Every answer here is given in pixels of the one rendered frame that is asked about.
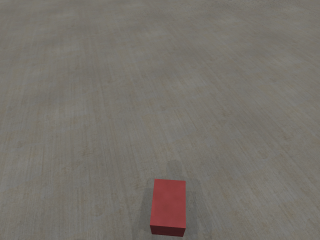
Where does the carton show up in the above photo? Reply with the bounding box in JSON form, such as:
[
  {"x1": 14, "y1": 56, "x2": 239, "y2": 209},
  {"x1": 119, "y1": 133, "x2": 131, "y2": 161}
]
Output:
[{"x1": 150, "y1": 179, "x2": 186, "y2": 237}]

